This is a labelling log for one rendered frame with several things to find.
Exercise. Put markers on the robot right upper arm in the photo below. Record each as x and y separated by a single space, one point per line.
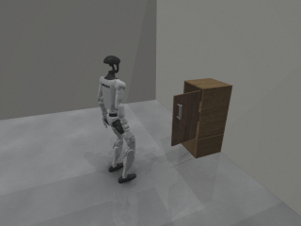
120 87

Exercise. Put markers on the handle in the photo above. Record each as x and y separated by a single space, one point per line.
180 112

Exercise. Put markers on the robot left upper arm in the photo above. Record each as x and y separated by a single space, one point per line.
100 91

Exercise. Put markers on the cupboard door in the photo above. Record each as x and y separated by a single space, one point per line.
186 128

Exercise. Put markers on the robot left hand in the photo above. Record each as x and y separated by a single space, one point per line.
104 123

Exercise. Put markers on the robot left foot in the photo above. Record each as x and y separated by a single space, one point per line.
113 168

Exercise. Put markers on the left robot forearm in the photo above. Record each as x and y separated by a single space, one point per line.
103 109

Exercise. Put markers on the robot right hand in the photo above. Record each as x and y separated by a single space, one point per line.
129 135

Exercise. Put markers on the right robot forearm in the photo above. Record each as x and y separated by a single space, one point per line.
122 117

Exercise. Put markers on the robot right thigh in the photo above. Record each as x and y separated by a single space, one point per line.
120 130

